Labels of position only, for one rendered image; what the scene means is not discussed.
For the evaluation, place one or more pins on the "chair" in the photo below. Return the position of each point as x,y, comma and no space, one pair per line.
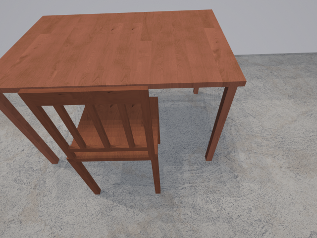
117,124

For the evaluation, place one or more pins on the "table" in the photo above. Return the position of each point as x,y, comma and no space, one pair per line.
159,49

